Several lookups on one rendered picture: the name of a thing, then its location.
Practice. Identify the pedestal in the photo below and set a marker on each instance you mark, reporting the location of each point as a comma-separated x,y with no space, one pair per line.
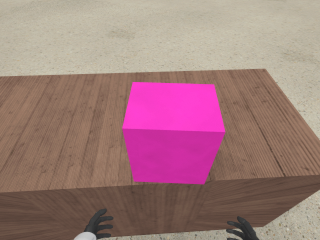
63,157

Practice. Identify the robot left hand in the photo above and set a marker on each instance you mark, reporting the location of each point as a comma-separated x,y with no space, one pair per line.
94,227

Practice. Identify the robot right hand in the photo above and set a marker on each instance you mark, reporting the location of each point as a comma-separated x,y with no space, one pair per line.
247,233

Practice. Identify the carton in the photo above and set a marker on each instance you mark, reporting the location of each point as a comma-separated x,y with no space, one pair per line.
172,131

